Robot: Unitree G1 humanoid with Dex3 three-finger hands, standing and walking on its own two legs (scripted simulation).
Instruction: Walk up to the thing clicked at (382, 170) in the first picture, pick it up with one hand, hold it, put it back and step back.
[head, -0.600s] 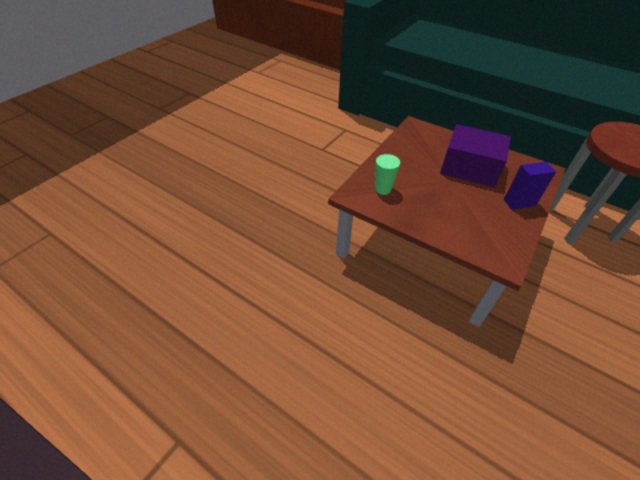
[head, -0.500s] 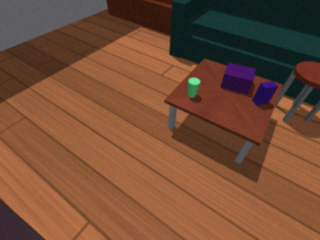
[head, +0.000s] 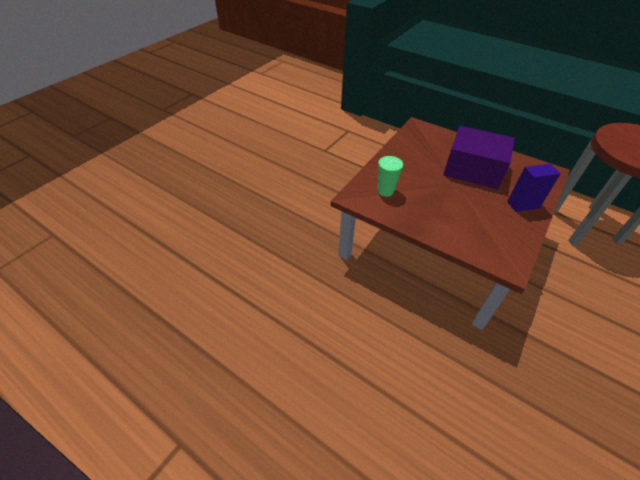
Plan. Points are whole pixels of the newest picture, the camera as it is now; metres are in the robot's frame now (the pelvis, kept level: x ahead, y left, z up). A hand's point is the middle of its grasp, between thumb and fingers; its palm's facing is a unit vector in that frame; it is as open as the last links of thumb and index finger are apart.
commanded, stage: stand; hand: left
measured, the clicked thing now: (388, 177) +1.13 -0.22 -0.40
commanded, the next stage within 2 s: walk up in 0.52 s
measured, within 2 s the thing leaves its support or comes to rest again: neither
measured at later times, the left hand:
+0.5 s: hand out of the picture +0.08 +0.25 -0.16, palm faces -0.03 -0.94 -0.35, open 7.4 cm
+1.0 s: hand (197, 435) +0.21 +0.19 -0.14, palm faces -0.22 -0.88 -0.43, open 7.4 cm
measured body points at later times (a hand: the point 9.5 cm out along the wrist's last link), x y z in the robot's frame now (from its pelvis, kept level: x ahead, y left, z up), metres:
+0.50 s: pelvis +0.00 +0.00 +0.00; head +0.01 +0.00 +0.45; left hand +0.08 +0.30 -0.13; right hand +0.08 -0.30 -0.13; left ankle +0.00 +0.13 -0.75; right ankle +0.00 -0.11 -0.75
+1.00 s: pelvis +0.10 -0.08 -0.02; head +0.10 -0.11 +0.43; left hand +0.23 +0.23 -0.11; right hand +0.10 -0.41 -0.15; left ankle +0.12 +0.06 -0.68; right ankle +0.11 -0.19 -0.75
